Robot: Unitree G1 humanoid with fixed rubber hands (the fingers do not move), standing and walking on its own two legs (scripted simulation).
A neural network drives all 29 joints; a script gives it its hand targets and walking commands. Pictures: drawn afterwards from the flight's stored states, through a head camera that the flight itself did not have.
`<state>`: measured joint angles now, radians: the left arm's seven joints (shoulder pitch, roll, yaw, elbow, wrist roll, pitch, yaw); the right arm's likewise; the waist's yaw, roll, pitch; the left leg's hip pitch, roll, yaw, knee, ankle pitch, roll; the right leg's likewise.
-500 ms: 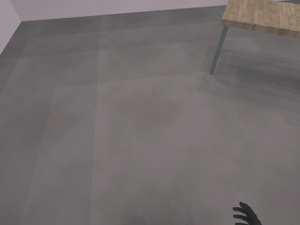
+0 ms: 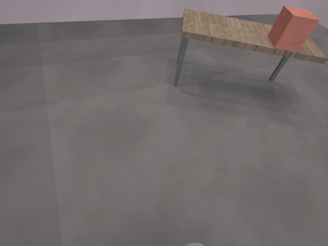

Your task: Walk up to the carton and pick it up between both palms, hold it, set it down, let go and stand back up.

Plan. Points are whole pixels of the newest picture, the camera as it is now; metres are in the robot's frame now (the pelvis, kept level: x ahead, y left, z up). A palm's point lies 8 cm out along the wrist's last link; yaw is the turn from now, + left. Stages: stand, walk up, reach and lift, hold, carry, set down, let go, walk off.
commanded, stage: walk up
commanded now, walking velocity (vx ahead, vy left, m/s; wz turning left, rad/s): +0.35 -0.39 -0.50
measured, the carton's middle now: (291, 29) +1.69 -1.01 -0.08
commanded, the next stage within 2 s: none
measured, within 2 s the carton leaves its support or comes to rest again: neither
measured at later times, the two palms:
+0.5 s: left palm (141, 206) +0.25 +0.07 -0.11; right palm out of the picture +0.11 -0.44 -0.15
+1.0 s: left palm (165, 155) +0.47 -0.01 -0.18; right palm (295, 155) +0.49 -0.53 -0.13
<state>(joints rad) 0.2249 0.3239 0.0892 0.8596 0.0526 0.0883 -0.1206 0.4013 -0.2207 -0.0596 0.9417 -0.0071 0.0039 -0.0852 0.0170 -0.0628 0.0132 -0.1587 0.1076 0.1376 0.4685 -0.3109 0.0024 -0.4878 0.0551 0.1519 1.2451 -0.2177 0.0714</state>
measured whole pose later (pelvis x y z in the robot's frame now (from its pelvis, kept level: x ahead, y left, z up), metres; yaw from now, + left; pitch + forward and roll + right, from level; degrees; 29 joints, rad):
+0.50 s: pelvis +0.14 -0.18 +0.00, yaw -14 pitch +0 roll +3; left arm 0.25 0.24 0.04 0.93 0.03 -0.05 -0.02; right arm 0.28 -0.26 -0.10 0.92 -0.04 -0.04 0.04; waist 0.01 0.04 0.06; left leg -0.44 0.14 0.10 1.22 -0.36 -0.02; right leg -0.24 -0.02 -0.04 0.50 -0.26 -0.04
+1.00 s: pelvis +0.45 -0.25 -0.03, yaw -23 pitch +2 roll -1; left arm 0.44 0.21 0.02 1.08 0.00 -0.06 0.00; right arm 0.10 -0.18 -0.05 0.84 -0.01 -0.06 0.00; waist 0.02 -0.06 0.06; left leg -0.51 0.05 0.15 0.69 -0.24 0.07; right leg -0.07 0.04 0.05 0.99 -0.45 -0.04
